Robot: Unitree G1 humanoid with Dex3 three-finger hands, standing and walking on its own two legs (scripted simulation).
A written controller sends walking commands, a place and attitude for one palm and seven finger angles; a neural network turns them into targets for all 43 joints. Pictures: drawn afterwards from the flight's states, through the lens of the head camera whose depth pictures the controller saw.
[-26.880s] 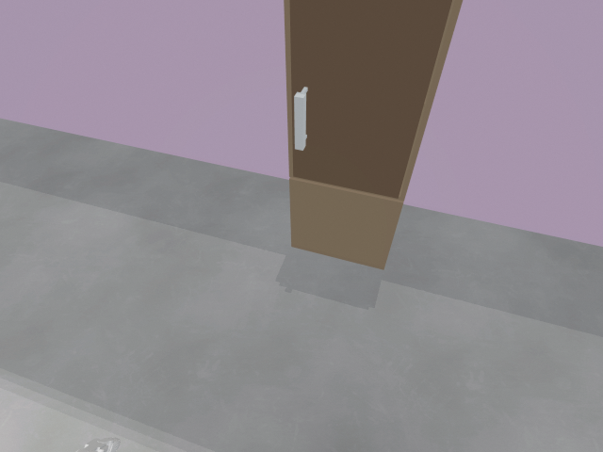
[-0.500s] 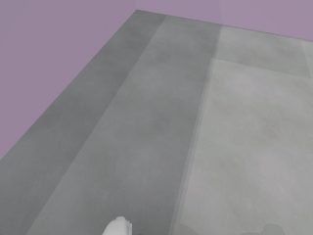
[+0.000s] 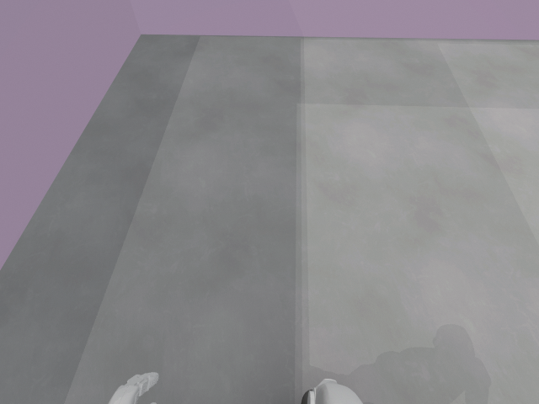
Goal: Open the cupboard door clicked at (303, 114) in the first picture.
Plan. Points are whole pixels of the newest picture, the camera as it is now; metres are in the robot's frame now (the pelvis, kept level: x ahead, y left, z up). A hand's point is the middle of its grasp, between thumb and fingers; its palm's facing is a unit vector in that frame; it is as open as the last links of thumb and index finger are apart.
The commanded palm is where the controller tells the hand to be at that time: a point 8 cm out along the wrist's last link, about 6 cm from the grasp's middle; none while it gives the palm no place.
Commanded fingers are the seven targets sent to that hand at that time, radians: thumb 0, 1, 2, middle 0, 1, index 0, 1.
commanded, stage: walk to a spot facing it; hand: left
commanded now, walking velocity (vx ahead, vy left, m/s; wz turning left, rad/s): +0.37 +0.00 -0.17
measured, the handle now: out of the picture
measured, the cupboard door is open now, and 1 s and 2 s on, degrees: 45 45 45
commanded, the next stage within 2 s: turn to face it in 0.32 s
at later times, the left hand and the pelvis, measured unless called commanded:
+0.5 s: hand (199, 386) +0.18 +0.13 -0.18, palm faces +0.10 -0.98 -0.15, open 7.3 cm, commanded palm none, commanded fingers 0.00 0.90 0.90 -0.20 -0.30 -0.20 -0.30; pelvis +0.25 -0.03 -0.01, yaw +2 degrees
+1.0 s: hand (205, 247) +0.43 +0.15 -0.15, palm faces +0.29 -0.92 -0.28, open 7.3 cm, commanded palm none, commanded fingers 0.00 0.90 0.90 -0.20 -0.30 -0.20 -0.30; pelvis +0.37 -0.08 +0.00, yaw +18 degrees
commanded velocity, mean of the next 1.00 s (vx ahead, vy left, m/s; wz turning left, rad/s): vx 0.12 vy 0.00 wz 0.39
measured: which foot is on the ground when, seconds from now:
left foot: down 0.00-0.04, up 0.06-0.48, down 0.50-0.90, up 0.92-1.00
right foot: up 0.00-0.02, down 0.04-0.50, up 0.52-0.88, down 0.90-1.00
